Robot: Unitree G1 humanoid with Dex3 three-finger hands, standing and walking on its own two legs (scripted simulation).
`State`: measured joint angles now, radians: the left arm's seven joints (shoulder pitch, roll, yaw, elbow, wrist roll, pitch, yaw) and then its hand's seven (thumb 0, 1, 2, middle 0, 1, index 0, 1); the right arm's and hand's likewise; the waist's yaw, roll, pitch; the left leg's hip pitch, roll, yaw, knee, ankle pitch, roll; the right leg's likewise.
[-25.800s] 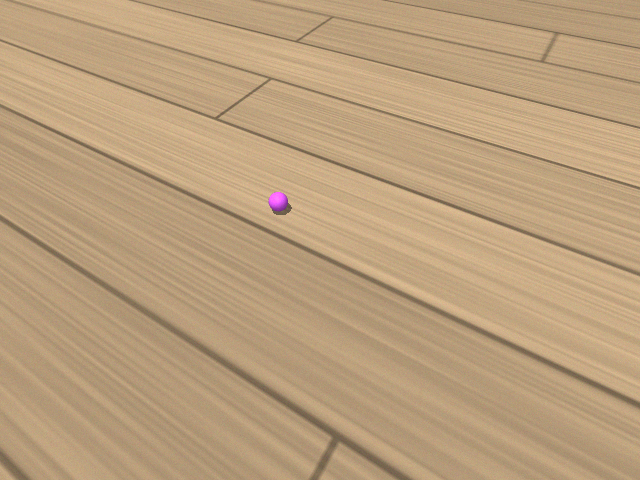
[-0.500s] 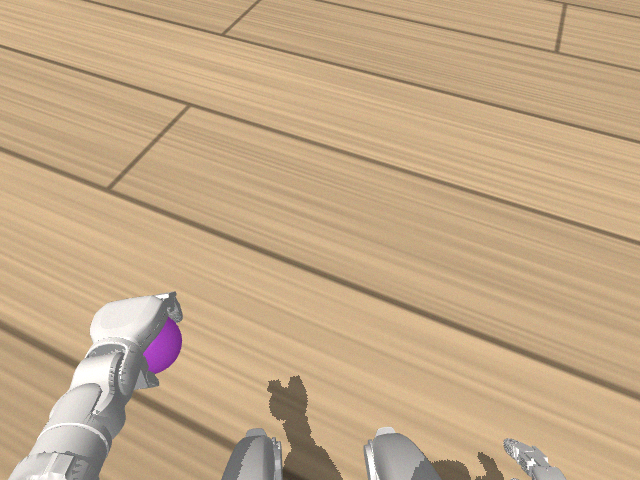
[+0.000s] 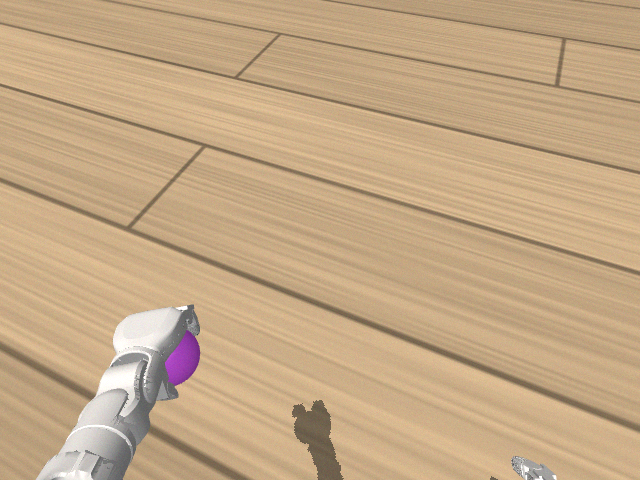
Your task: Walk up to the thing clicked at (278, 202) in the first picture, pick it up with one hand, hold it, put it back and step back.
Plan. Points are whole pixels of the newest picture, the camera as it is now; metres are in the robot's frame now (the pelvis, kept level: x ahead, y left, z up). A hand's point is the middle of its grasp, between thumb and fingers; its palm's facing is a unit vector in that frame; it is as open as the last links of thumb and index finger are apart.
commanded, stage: hold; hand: left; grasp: from above
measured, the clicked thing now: (169, 355) +0.33 +0.22 -0.09
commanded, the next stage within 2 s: crouch in 1.84 s
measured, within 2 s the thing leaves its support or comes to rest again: neither
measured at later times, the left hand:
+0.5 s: hand (155, 348) +0.31 +0.22 -0.03, palm faces -0.45 -0.06 -0.89, open 10.7 cm
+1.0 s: hand (152, 357) +0.29 +0.21 -0.01, palm faces -0.44 -0.06 -0.90, open 10.7 cm
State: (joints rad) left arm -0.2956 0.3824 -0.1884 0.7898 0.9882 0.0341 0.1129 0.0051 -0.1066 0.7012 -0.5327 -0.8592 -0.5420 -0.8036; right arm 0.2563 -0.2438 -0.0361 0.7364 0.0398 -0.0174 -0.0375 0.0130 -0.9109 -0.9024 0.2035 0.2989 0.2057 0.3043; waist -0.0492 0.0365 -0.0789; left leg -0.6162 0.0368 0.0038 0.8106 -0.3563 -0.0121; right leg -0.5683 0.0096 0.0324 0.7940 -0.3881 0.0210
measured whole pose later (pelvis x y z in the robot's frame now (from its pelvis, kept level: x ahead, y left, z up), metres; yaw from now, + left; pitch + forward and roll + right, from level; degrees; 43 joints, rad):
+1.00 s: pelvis -0.01 +0.00 +0.03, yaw -1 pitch +2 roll +0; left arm -0.24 0.40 -0.22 0.63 0.98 0.02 -0.03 0.00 -0.10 0.72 -0.51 -0.88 -0.51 -0.83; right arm 0.19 -0.25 -0.02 0.69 0.07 0.04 -0.05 0.01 -0.91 -0.90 0.20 0.30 0.20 0.30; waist 0.00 0.05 -0.02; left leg -0.34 0.03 0.03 0.55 -0.24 -0.01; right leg -0.31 0.00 0.05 0.57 -0.28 0.02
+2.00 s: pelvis +0.01 +0.00 +0.03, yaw -1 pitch +1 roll +0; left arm -0.23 0.40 -0.22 0.58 0.97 0.02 -0.06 0.01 -0.10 0.73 -0.49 -0.90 -0.50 -0.84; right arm 0.18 -0.25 -0.02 0.68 0.08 0.06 -0.06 0.01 -0.91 -0.90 0.20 0.30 0.20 0.30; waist 0.01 0.05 -0.02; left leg -0.27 0.02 0.03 0.47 -0.22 -0.01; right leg -0.24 -0.01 0.05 0.49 -0.26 0.02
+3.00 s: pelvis -0.06 +0.01 -0.25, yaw -2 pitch +36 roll -5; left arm -0.72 0.55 0.02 1.21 1.20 -0.15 0.33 0.00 -0.09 0.70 -0.50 -0.89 -0.52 -0.84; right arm 0.20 -0.22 -0.03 0.75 -0.06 -0.03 0.03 0.01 -0.90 -0.90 0.21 0.30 0.21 0.30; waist -0.14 0.04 -0.20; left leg -1.91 0.02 -0.08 1.88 -0.61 0.00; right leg -1.82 0.03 -0.01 1.85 -0.67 0.04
